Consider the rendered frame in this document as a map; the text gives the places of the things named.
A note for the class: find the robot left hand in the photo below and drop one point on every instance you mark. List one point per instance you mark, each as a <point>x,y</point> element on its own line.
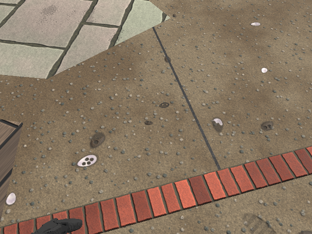
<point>62,226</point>

